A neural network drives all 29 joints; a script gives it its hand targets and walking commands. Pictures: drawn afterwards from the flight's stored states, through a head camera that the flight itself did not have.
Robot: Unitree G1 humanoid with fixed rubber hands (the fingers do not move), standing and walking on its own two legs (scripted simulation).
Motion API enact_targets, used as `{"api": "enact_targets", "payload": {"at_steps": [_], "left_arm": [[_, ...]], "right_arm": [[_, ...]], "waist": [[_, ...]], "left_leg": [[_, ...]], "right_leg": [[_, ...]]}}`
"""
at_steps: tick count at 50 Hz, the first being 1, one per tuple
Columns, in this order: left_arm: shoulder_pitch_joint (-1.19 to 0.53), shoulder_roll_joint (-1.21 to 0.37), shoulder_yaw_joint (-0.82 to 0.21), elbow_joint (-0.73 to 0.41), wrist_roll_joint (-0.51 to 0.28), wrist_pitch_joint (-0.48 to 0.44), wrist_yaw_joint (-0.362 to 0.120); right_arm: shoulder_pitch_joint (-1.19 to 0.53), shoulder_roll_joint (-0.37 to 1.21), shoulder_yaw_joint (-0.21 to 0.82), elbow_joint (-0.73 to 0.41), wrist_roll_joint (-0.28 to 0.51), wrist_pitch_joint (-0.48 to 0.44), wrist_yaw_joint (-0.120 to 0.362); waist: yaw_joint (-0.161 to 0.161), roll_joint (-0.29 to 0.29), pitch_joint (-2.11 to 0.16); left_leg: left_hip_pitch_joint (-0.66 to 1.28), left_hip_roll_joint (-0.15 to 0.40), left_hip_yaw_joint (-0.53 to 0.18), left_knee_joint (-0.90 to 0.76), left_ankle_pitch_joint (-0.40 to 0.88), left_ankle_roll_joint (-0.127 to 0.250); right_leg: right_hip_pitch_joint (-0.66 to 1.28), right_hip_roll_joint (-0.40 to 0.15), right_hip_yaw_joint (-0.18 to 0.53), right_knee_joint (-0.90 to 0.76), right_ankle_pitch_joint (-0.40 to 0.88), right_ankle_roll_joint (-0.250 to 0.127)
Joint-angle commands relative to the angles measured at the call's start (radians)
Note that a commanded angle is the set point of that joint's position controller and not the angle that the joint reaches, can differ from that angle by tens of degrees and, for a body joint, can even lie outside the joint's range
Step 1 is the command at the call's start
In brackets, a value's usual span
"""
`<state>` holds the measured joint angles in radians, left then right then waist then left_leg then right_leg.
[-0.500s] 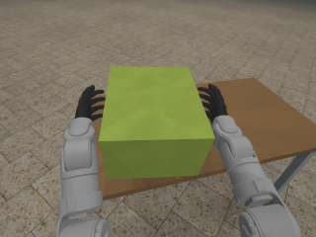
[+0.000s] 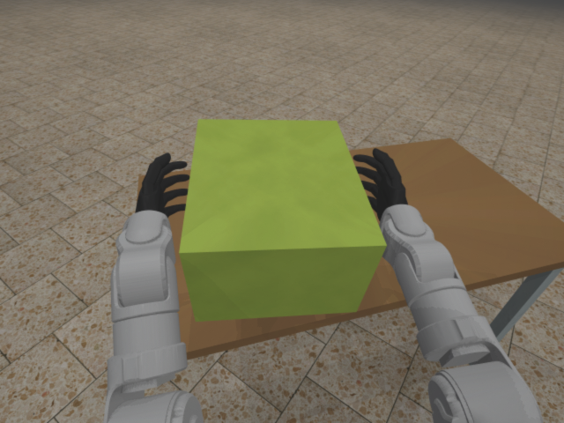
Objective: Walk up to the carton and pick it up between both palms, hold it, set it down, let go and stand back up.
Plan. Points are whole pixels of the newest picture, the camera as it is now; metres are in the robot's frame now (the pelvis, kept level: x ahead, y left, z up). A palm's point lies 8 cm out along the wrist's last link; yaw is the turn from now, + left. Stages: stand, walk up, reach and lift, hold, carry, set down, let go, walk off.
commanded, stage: hold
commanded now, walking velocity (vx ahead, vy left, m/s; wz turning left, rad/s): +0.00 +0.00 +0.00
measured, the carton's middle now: (273, 210) +0.40 +0.01 +0.14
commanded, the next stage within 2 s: none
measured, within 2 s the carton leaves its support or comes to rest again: neither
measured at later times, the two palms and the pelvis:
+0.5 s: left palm (153, 212) +0.35 +0.17 +0.18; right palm (389, 203) +0.36 -0.15 +0.18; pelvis +0.00 +0.00 +0.00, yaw +0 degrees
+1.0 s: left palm (162, 210) +0.35 +0.16 +0.18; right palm (396, 204) +0.36 -0.16 +0.18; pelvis +0.00 -0.01 +0.00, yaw +0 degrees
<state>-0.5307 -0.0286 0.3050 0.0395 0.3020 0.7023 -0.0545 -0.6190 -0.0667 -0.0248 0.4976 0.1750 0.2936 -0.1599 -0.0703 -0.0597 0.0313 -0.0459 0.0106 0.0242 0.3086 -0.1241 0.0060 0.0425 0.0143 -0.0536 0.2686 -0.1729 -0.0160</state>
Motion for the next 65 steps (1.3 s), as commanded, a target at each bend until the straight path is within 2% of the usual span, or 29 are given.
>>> {"api": "enact_targets", "payload": {"at_steps": [1,27,28,30,38,44,48,53,60,65], "left_arm": [[-0.565,-0.459,-0.509,-0.088,-0.149,-0.053,-0.125],[-0.581,-0.463,-0.503,-0.071,-0.147,-0.058,-0.125],[-0.577,-0.467,-0.493,-0.041,-0.137,-0.052,-0.132],[-0.581,-0.468,-0.481,-0.044,-0.128,-0.05,-0.139],[-0.564,-0.467,-0.496,-0.073,-0.133,-0.061,-0.134],[-0.521,-0.446,-0.464,-0.058,-0.113,-0.045,-0.147],[-0.547,-0.441,-0.48,-0.106,-0.125,-0.056,-0.148],[-0.538,-0.439,-0.488,-0.113,-0.13,-0.053,-0.151],[-0.526,-0.427,-0.474,-0.095,-0.122,-0.048,-0.16],[-0.543,-0.432,-0.478,-0.099,-0.125,-0.053,-0.161]], "right_arm": [[-0.693,0.531,0.361,-0.309,0.063,-0.066,0.09],[-0.705,0.535,0.352,-0.29,0.06,-0.066,0.091],[-0.701,0.512,0.328,-0.301,0.041,-0.066,0.087],[-0.697,0.507,0.311,-0.29,0.031,-0.067,0.091],[-0.702,0.514,0.351,-0.336,0.044,-0.083,0.092],[-0.685,0.504,0.363,-0.34,0.052,-0.076,0.082],[-0.681,0.52,0.381,-0.364,0.064,-0.078,0.076],[-0.657,0.519,0.379,-0.362,0.063,-0.072,0.073],[-0.658,0.52,0.381,-0.371,0.055,-0.066,0.063],[-0.664,0.522,0.374,-0.369,0.052,-0.069,0.067]], "waist": [[-0.01,0.072,-0.364],[-0.007,0.076,-0.364],[-0.024,0.089,-0.343],[-0.022,0.089,-0.322],[-0.016,0.078,-0.381],[-0.003,0.061,-0.342],[-0.008,0.065,-0.372],[-0.018,0.071,-0.356],[-0.022,0.056,-0.346],[-0.021,0.068,-0.344]], "left_leg": [[0.211,-0.033,0.013,-0.002,0.184,-0.016],[0.207,-0.031,0.012,-0.005,0.172,-0.014],[0.197,-0.024,0.009,-0.016,0.159,-0.021],[0.188,-0.019,0.014,-0.028,0.137,-0.021],[0.217,-0.026,0.013,-0.003,0.221,-0.024],[0.191,-0.03,0.019,-0.013,0.211,-0.013],[0.201,-0.036,0.021,-0.003,0.229,-0.009],[0.196,-0.037,0.018,-0.006,0.221,-0.014],[0.176,-0.04,0.019,-0.012,0.188,-0.005],[0.175,-0.038,0.019,-0.015,0.179,-0.009]], "right_leg": [[-0.051,0.025,-0.028,-0.039,0.191,0.054],[-0.06,0.026,-0.029,-0.04,0.165,0.052],[-0.052,0.032,-0.037,-0.049,0.129,0.043],[-0.053,0.034,-0.041,-0.056,0.092,0.037],[-0.025,0.034,-0.037,-0.041,0.178,0.042],[0.006,0.029,-0.033,-0.044,0.196,0.049],[0.018,0.026,-0.029,-0.03,0.25,0.055],[0.009,0.026,-0.032,-0.03,0.245,0.053],[0.026,0.019,-0.029,-0.029,0.258,0.062],[0.017,0.02,-0.034,-0.03,0.233,0.057]]}}
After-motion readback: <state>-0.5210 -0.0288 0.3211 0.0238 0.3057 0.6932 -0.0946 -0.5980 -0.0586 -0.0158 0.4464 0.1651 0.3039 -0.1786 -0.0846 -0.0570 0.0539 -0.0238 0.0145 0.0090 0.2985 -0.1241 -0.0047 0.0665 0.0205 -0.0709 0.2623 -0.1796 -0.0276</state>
